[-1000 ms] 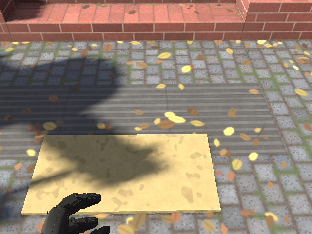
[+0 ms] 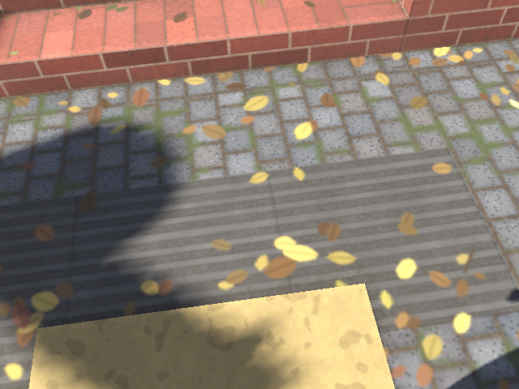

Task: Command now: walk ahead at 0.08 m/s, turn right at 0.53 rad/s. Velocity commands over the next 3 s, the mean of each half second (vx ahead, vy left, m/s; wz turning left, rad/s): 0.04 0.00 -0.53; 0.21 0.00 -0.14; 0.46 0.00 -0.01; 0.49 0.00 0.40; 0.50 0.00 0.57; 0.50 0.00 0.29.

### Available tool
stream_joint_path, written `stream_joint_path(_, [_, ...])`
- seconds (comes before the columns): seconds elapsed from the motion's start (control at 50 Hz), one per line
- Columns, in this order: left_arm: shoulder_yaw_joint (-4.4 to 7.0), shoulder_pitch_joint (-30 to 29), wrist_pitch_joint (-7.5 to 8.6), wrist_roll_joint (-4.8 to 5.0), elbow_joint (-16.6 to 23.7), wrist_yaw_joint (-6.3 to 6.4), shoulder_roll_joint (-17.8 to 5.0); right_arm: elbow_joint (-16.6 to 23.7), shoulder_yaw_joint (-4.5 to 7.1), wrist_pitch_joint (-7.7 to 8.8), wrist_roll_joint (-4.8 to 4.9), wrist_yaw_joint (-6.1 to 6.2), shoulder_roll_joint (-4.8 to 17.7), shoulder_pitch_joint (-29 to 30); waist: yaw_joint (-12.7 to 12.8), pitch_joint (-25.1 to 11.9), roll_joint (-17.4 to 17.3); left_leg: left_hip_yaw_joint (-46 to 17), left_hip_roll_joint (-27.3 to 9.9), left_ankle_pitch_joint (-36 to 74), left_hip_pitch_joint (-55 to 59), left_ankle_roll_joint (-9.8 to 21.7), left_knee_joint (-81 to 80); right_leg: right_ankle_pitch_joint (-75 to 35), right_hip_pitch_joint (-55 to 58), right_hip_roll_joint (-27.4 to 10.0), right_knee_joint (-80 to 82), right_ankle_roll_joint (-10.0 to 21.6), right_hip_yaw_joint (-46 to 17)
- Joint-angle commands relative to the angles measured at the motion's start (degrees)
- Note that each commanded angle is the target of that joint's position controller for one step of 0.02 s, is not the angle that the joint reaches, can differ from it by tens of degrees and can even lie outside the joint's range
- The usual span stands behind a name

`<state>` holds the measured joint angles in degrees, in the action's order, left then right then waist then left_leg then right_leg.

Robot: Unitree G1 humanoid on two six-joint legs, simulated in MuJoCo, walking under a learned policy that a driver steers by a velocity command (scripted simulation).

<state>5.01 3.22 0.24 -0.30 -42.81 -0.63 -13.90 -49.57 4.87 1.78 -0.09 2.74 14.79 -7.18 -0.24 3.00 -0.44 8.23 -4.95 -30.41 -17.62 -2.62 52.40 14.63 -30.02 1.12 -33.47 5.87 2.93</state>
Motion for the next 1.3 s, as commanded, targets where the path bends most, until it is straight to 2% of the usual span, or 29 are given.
stream_joint_path(0.02, [2.72, 10.2, 0.19, -1.10, 4.2, 0.97, -11.4, 6.5, 0.49, 0.99, 1.23, -1.54, 4.1, 3.8, 5.2, -21.7, 3.3, -12.1, 3.9, -2.8, -26.4, 0.6, 27.0, -19.6, 37.2, -18.6, 12.5, 13.2, -31.1])
stream_joint_path(0.06, [1.76, 2.6, 0.27, 0.29, 6.2, 1.74, -8.0, 6.1, 0.95, -0.44, 0.13, -0.10, 5.5, 2.9, 1.2, -14.1, 3.1, -12.8, 0.8, 4.4, -23.7, -0.3, 19.8, -12.1, 23.6, -14.9, 13.8, 9.8, -25.2])
stream_joint_path(0.1, [1.67, -0.5, -0.54, 0.00, 7.3, 2.35, -7.4, 6.0, 1.50, -1.30, -0.47, 0.65, 5.8, 1.0, -1.3, -13.4, 5.4, -10.5, 2.3, 8.5, -15.9, -1.1, 15.9, -7.9, 13.9, -9.0, 13.8, 7.1, -19.2])
stream_joint_path(0.26, [2.41, 1.4, -2.04, -0.16, 10.7, 3.98, -9.2, 8.1, 0.17, -1.61, -0.19, 0.11, 3.6, 2.2, 0.4, -13.8, 9.0, -11.9, 5.0, 10.2, -10.3, -1.6, -2.7, 2.2, 10.6, -8.2, 12.9, 6.1, -24.9])
stream_joint_path(0.34, [2.61, 1.0, -2.98, 1.15, 11.3, 3.96, -8.8, 6.1, 0.80, -1.17, 0.26, -1.14, 4.1, -4.2, -1.8, -12.2, 9.8, -9.0, 6.9, 13.6, 3.3, 1.1, -20.1, 8.3, 4.9, -4.9, 10.3, 2.4, -24.9])
stream_joint_path(0.36, [2.75, 3.1, -3.34, 1.52, 11.7, 4.06, -7.4, 4.5, 1.61, -1.20, -0.54, -1.38, 5.5, -7.6, -1.3, -11.6, 4.5, -9.9, 5.0, 15.5, 11.6, 3.1, -23.9, 11.6, -2.0, 0.6, 5.6, -1.4, -20.8])
stream_joint_path(0.38, [2.53, 4.6, -3.60, 1.76, 11.7, 3.89, -5.7, 3.8, 2.72, -1.50, -1.30, -1.47, 8.5, -10.5, -1.3, -11.9, -9.5, -20.0, -6.6, 14.4, 17.6, 7.4, -26.7, 17.9, -10.7, 6.7, -10.4, -4.9, -11.7])
stream_joint_path(0.4, [2.83, 3.9, -2.63, 1.94, 13.7, 2.97, -7.4, 6.8, 3.43, -1.52, -2.69, -1.38, 13.0, -4.9, -0.1, -9.2, -21.8, -40.9, -20.2, 14.6, 10.8, 17.0, -36.5, 18.4, -18.0, 7.4, -24.4, -6.8, -8.6])
stream_joint_path(0.42, [4.03, 1.6, -2.08, 1.95, 12.2, 2.74, -10.9, 10.9, 2.49, -1.55, -3.91, -0.42, 9.4, 1.3, 0.0, -7.2, -13.4, -39.2, -18.2, 9.1, 4.2, 17.5, -38.1, 14.4, -15.4, 4.4, -35.6, -7.0, -12.5])
stream_joint_path(0.46, [3.28, 6.8, -3.23, 1.00, 9.4, 2.32, -9.7, 13.7, 0.58, -1.22, -1.86, 0.82, 4.7, 9.3, 3.9, -5.3, -8.9, -27.2, -11.8, 16.7, -3.6, 13.9, -34.9, 8.3, -7.5, 3.5, -46.4, -8.7, -10.3])
stream_joint_path(0.5, [2.22, 8.4, -3.69, 0.03, 9.0, 2.07, -7.0, 13.5, -0.01, -1.31, -0.85, 1.26, 4.2, 8.0, 4.0, -6.0, -6.0, -17.9, -6.6, 22.2, -3.5, 11.3, -31.8, 3.2, -3.9, 3.8, -46.8, -9.7, -6.9])
stream_joint_path(0.58, [-1.42, 0.7, -3.32, 0.59, 12.9, 0.33, -0.7, 11.7, 0.56, -2.77, -0.30, 1.10, 6.4, -0.2, -0.5, -9.5, -11.7, -13.9, -5.8, 24.5, 4.9, 11.7, -27.5, 12.5, 5.5, 0.0, -14.7, -9.6, -2.3])
stream_joint_path(0.64, [-0.89, 9.2, -3.16, 0.97, 8.2, -0.26, -1.3, 10.2, 0.04, -2.53, 0.72, 0.36, 3.9, -6.2, 0.0, -9.6, -9.6, -12.7, -4.2, 10.1, -1.4, 10.4, -22.1, 5.2, 22.1, 2.6, 7.3, -8.3, 3.6])
stream_joint_path(0.66, [-0.53, 13.6, -2.94, 1.06, 6.5, -0.26, -2.8, 9.4, 0.00, -2.34, -0.01, -0.04, 2.8, -8.8, -0.1, -8.9, -4.0, -9.6, -1.1, 3.8, -8.2, 7.3, -13.4, 6.8, 28.1, 0.5, 7.0, -7.0, -2.7])
stream_joint_path(0.68, [0.22, 18.7, -2.51, 1.15, 6.6, 0.09, -8.7, 11.0, -1.24, -1.91, -1.87, -0.85, -1.2, -8.0, 0.1, -8.6, 11.9, -4.4, 3.6, -8.6, -24.6, 1.8, 9.1, 2.7, 33.3, -13.7, 6.8, -1.6, -23.5])
stream_joint_path(0.7, [2.32, 21.6, -1.00, -0.16, 6.3, -0.49, -16.7, 14.9, 0.21, -0.74, 1.62, -0.66, 4.7, -2.0, 4.1, -4.5, 18.8, -10.0, 3.8, -5.1, -34.8, 2.0, 14.2, 14.1, 24.8, -24.7, 21.1, 10.0, -43.9])
stream_joint_path(0.72, [1.89, 18.2, 0.65, -1.20, 6.3, -0.32, -14.5, 16.5, 0.94, -0.03, 3.30, -0.34, 7.7, 4.5, 4.1, 3.3, 13.0, -11.4, 1.5, 1.0, -38.6, 2.4, 20.0, 27.8, 20.7, -24.1, 25.6, 12.3, -45.4])
stream_joint_path(0.74, [0.86, 15.4, 1.57, -1.08, 5.4, 0.20, -11.4, 15.8, 1.04, 0.17, 3.16, -0.15, 7.8, 5.4, 3.0, 6.0, 10.4, -11.8, 0.2, 6.8, -41.3, 2.9, 22.7, 32.5, 19.0, -21.7, 25.3, 10.0, -40.8])
stream_joint_path(0.78, [-0.40, 11.2, 2.69, -0.47, 5.4, 0.75, -8.0, 12.6, 1.11, 0.50, 0.54, -0.01, 6.2, -0.3, -0.3, 3.4, 9.3, -12.2, -1.2, 15.8, -37.8, 2.4, 22.4, 25.1, 17.5, -16.0, 23.8, 6.3, -31.2])
stream_joint_path(0.84, [-0.89, 14.9, 3.45, -0.11, 3.3, 0.94, -5.3, 11.3, 0.69, 1.48, 0.34, -1.07, 3.7, -1.6, 0.0, -0.2, 7.4, -10.7, -1.3, 23.5, -36.2, 2.0, 20.6, 13.2, 20.3, -13.0, 23.6, 6.0, -23.1])
stream_joint_path(0.96, [-0.28, 19.7, 3.11, 0.56, 1.2, 1.56, -7.1, 13.6, -1.64, 2.34, 0.58, -2.63, 0.2, 6.7, 4.1, -1.0, 6.7, -7.2, 0.0, 26.6, -29.0, 1.1, -2.9, -1.3, 22.7, -12.5, 25.2, 5.9, -14.1])
stream_joint_path(1.04, [-0.11, 21.2, 3.02, 1.41, 0.5, 0.81, -8.7, 14.6, -1.55, 3.26, 1.52, -4.39, 2.6, 7.9, 4.8, 0.6, 8.2, -4.7, 1.9, 20.4, -21.6, 3.5, -10.9, -1.8, 23.5, -14.8, 24.9, 6.7, -13.6])
stream_joint_path(1.08, [-0.05, 20.7, 2.67, 1.61, 0.2, 0.78, -9.4, 14.6, -1.12, 3.71, 1.43, -4.99, 4.0, 5.1, 2.4, 0.0, 9.4, -3.3, 3.6, 17.5, -15.1, 5.7, -15.2, -6.7, 24.2, -15.6, 21.8, 5.7, -13.5])
stream_joint_path(1.12, [-0.72, 19.1, 2.73, 1.38, 0.6, 1.31, -8.2, 10.9, 1.09, 3.83, 0.84, -4.52, 8.2, -8.6, -4.5, -7.8, 8.3, -2.9, 6.0, 18.6, 5.3, 8.6, -17.7, -26.7, 19.8, -11.3, 6.3, 2.5, -8.9])
stream_joint_path(1.14, [-1.79, 20.6, 3.32, 1.36, 2.7, 1.43, -4.6, 10.0, 2.47, 4.02, -0.24, -3.95, 13.4, -17.2, -6.5, -16.3, -2.0, -22.5, -6.7, 10.8, 25.5, 15.1, -20.1, -22.9, 2.6, -5.1, -15.4, -2.4, -3.2])
stream_joint_path(1.16, [-2.54, 20.2, 4.64, 0.75, 3.9, 1.62, -2.4, 8.9, 2.76, 3.81, -0.23, -4.03, 15.1, -24.0, -8.0, -23.3, -17.2, -50.8, -16.8, -3.7, 34.3, 21.3, -34.4, 12.4, -10.7, 2.7, -32.5, -4.9, -6.9])
stream_joint_path(1.18, [-1.00, 17.3, 5.60, 1.60, 4.0, 0.96, -6.9, 9.4, 1.15, 4.13, -0.06, -3.76, 11.2, -20.4, -7.2, -18.5, -12.7, -53.4, -17.5, -10.9, 31.1, 20.1, -37.9, 13.5, -17.6, -0.1, -42.5, -4.3, -12.4])
stream_joint_path(1.22, [-0.99, 10.8, 5.75, 1.80, 5.7, 0.67, -7.2, 10.1, 0.16, 3.78, -0.13, -3.37, 8.3, -12.7, -4.0, -7.8, -4.8, -38.2, -14.2, -2.9, 16.3, 17.3, -38.2, 4.2, -19.0, -5.8, -41.2, -2.6, -8.0])
stream_joint_path(1.3, [-0.70, 14.8, 3.42, 1.30, 3.6, 0.77, -5.0, 9.9, -0.75, 4.69, -0.27, -3.82, 4.9, -7.2, 2.1, -4.2, -6.3, -22.9, -7.5, 10.2, 2.7, 15.8, -43.6, -3.9, -10.2, -8.5, -35.7, -3.4, -7.2])
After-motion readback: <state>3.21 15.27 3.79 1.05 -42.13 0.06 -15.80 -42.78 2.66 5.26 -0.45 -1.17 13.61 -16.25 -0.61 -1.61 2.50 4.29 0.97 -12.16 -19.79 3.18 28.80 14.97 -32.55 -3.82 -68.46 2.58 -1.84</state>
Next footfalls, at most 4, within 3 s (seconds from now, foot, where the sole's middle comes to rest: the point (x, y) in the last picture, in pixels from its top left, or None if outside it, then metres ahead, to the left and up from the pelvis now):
0.32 left None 0.12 0.14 -0.75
0.66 right None -0.01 -0.10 -0.76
1.12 left None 0.31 0.07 -0.74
1.64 right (387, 360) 0.48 -0.26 -0.74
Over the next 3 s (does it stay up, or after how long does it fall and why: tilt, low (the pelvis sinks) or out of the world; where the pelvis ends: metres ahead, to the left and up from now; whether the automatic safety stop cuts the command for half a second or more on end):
stays up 1.10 -0.08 0.02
